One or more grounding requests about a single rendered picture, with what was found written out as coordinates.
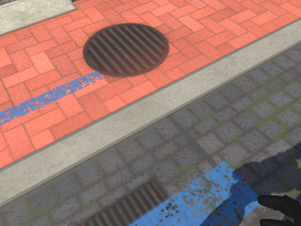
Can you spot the right robot hand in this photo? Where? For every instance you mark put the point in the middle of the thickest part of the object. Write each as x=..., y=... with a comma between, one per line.
x=286, y=205

